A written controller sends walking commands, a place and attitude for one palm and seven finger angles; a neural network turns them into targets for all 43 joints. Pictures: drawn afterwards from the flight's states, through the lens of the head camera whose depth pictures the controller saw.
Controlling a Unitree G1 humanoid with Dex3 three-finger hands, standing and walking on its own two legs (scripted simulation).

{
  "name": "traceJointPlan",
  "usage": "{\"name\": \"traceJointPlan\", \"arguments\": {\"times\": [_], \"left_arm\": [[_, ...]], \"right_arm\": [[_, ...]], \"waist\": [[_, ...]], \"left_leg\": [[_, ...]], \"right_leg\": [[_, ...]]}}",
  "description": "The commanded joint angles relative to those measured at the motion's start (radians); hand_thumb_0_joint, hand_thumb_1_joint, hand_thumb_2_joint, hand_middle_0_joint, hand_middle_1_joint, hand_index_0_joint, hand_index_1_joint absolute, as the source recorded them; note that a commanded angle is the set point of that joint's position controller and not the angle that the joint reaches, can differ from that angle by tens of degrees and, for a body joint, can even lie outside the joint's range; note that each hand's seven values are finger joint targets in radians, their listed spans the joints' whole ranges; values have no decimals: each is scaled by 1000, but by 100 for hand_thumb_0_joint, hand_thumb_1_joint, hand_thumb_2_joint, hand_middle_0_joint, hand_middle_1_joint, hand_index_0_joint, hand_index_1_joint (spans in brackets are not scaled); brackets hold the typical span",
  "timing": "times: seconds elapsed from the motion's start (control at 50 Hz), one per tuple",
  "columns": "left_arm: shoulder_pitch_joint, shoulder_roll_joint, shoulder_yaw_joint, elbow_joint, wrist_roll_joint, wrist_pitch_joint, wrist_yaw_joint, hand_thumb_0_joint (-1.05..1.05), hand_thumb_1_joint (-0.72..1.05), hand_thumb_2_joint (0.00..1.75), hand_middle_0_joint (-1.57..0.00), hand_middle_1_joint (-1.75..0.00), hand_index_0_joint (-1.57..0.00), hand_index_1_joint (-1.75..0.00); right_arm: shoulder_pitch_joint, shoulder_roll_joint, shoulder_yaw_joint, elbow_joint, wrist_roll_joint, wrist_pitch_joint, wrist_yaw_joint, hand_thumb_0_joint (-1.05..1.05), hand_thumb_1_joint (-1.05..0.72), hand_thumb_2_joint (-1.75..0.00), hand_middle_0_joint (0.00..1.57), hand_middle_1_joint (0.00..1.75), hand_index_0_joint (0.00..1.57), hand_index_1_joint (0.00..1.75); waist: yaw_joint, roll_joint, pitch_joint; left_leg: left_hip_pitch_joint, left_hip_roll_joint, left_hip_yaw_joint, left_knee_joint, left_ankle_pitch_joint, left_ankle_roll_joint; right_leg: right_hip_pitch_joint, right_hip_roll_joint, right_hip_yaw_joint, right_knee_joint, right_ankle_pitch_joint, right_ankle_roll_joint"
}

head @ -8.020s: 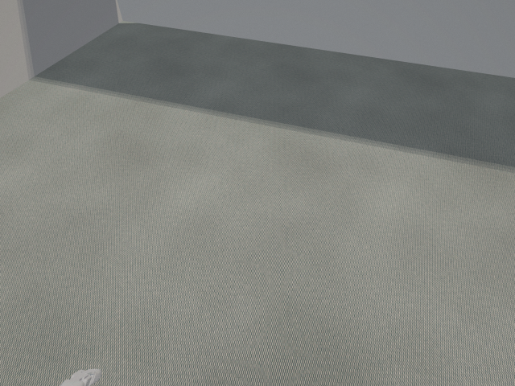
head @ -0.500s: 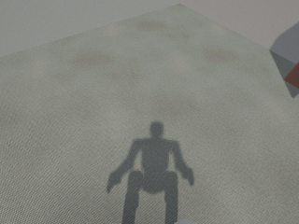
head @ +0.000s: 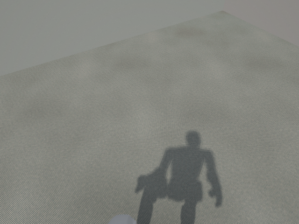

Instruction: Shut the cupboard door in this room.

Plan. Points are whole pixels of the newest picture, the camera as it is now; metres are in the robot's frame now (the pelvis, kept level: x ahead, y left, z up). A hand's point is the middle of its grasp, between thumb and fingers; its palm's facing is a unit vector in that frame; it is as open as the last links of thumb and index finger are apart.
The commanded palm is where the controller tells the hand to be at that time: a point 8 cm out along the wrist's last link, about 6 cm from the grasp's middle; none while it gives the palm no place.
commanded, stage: turn or walk to find it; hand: left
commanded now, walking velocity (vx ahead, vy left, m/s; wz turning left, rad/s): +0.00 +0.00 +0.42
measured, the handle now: out of the picture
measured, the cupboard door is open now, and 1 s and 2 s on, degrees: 88 88 88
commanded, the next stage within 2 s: none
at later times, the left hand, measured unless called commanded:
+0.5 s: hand out of the picture +0.01 +0.26 -0.16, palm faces +0.23 -0.94 -0.27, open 7.4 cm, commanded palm none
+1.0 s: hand out of the picture -0.09 +0.20 -0.16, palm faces +0.45 -0.86 -0.24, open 7.4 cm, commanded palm none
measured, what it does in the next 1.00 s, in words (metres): steps on the spot, turning left: left foot, then right foot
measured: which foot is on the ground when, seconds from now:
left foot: up 0.00-0.16, down 0.18-0.62, up 0.64-1.00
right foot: down 0.00-0.18, up 0.20-0.60, down 0.62-1.00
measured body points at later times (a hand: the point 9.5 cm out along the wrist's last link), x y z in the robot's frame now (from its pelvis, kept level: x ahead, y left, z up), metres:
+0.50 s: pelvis -0.03 +0.04 +0.00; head +0.00 +0.05 +0.45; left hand +0.00 +0.31 -0.14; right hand +0.10 -0.19 -0.14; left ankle -0.03 +0.14 -0.74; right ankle -0.01 -0.11 -0.69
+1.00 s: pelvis -0.05 +0.00 +0.00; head -0.01 +0.01 +0.45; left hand -0.11 +0.24 -0.15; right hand +0.10 -0.22 -0.15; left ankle -0.13 +0.12 -0.70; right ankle +0.00 -0.09 -0.74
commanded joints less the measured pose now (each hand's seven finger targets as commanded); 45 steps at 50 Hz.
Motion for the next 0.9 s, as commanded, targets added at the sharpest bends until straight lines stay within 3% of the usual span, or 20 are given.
{"name": "traceJointPlan", "arguments": {"times": [0.0,0.06,0.12,0.14,0.16,0.18,0.2,0.22,0.26,0.3,0.44,0.52,0.56,0.58,0.6,0.62,0.64,0.66,0.7,0.88], "left_arm": [[63,230,62,-32,10,-22,11,0,90,90,-20,-30,-20,-30],[70,257,73,-14,13,-17,10,0,90,90,-20,-30,-20,-30],[42,260,76,-7,1,-7,6,0,90,90,-20,-30,-20,-30],[40,236,72,-13,-8,-1,2,0,90,90,-20,-30,-20,-30],[52,179,63,-39,-13,6,-4,0,90,90,-20,-30,-20,-30],[0,143,45,-75,-6,11,-5,0,90,90,-20,-30,-20,-30],[-68,151,47,-71,-2,26,5,0,90,90,-20,-30,-20,-30],[-86,158,54,-65,-6,29,0,0,90,90,-20,-30,-20,-30],[-37,157,57,-32,-4,22,-14,0,90,90,-20,-30,-20,-30],[-28,153,54,-23,-5,21,-15,0,90,90,-20,-30,-20,-30],[-76,138,47,-61,-10,19,-7,0,90,90,-20,-30,-20,-30],[-28,132,44,-61,-16,11,-3,0,90,90,-20,-30,-20,-30],[47,148,48,-42,-15,1,0,0,90,90,-20,-30,-20,-30],[83,180,56,-40,-8,-10,4,0,90,90,-20,-30,-20,-30],[89,269,74,-46,8,-18,12,0,90,90,-20,-30,-20,-30],[64,301,74,-71,3,-13,11,0,90,90,-20,-30,-20,-30],[14,275,79,-87,-2,-14,14,0,90,90,-20,-30,-20,-30],[-41,248,71,-97,-3,-9,16,0,90,90,-20,-30,-20,-30],[-106,196,52,-108,-3,-19,12,0,90,90,-20,-30,-20,-30],[53,235,63,-32,8,-21,10,0,90,90,-20,-30,-20,-30]], "right_arm": [[-104,-36,3,-96,6,-28,-6,0,-90,-90,20,30,20,30],[-110,-31,13,-98,15,-41,-10,0,-90,-90,20,30,20,30],[-30,-47,14,-76,12,-54,-15,0,-90,-90,20,30,20,30],[3,-89,6,-70,10,-63,-14,0,-90,-90,20,30,20,30],[20,-184,-16,-81,3,-70,-16,0,-90,-90,20,30,20,30],[63,-238,-26,-75,3,-62,-21,0,-90,-90,20,30,20,30],[78,-215,-25,-54,0,-67,-34,0,-90,-90,20,30,20,30],[28,-194,-17,-63,-1,-64,-41,0,-90,-90,20,30,20,30],[-56,-151,0,-87,0,-71,-44,0,-90,-90,20,30,20,30],[-50,-147,0,-92,2,-75,-43,0,-90,-90,20,30,20,30],[-3,-155,-14,-90,-2,-66,-38,0,-90,-90,20,30,20,30],[-41,-156,-19,-107,-6,-57,-33,0,-90,-90,20,30,20,30],[-61,-145,-21,-116,1,-53,-29,0,-90,-90,20,30,20,30],[-56,-111,-17,-122,8,-55,-26,0,-90,-90,20,30,20,30],[-38,-43,-6,-142,15,-55,-20,0,-90,-90,20,30,20,30],[-58,-75,-15,-152,4,-45,-20,0,-90,-90,20,30,20,30],[-68,-93,-24,-143,-3,-28,-18,0,-90,-90,20,30,20,30],[-57,-96,-27,-127,-2,-23,-14,0,-90,-90,20,30,20,30],[0,-72,-19,-84,-5,-20,-5,0,-90,-90,20,30,20,30],[-85,-43,7,-84,7,-29,-8,0,-90,-90,20,30,20,30]], "waist": [[69,-208,-37],[78,-233,-82],[26,-197,-114],[7,-93,-139],[-1,167,-154],[-30,251,-124],[-53,261,-116],[-31,235,-66],[17,135,-63],[13,106,-75],[-14,102,-103],[11,135,-99],[51,77,-105],[67,-17,-117],[66,-271,-112],[78,-302,-80],[62,-308,-40],[32,-236,6],[-9,-155,17],[70,-213,-60]], "left_leg": [[-18,15,39,-162,-76,-11],[57,14,71,-334,-102,0],[242,6,103,-604,107,16],[367,52,47,-706,243,38],[501,271,-236,-742,483,127],[449,398,-329,-768,633,236],[379,364,-326,-786,572,241],[331,323,-293,-789,487,238],[325,252,-201,-777,486,207],[338,223,-174,-771,534,205],[385,225,-256,-752,532,234],[276,200,-296,-725,496,220],[162,154,-285,-665,393,178],[71,93,-238,-583,268,127],[-112,-50,-84,-378,-8,52],[-92,-66,-57,-153,-174,37],[-80,-38,-100,-11,-150,42],[-82,-20,-94,70,-100,43],[-73,2,-55,133,13,20],[-6,24,39,-171,-77,-15]], "right_leg": [[101,-265,170,-163,382,-117],[150,-283,150,-99,487,-124],[72,-249,76,8,426,-47],[-21,-211,32,113,325,4],[-256,-91,-12,298,-31,74],[-337,-39,29,456,-359,90],[-336,-40,118,547,-334,86],[-355,-41,139,598,-271,82],[-341,-36,141,611,-154,88],[-317,-26,140,579,-130,97],[-279,11,146,398,-168,102],[-121,46,129,185,-133,85],[49,49,117,-22,30,80],[159,-20,177,-152,75,65],[236,-267,441,-235,42,-25],[68,-400,514,-287,-11,-121],[-49,-372,515,-323,-119,-133],[-98,-332,454,-321,-136,-120],[-79,-236,257,-259,19,-81],[128,-272,148,-162,382,-118]]}}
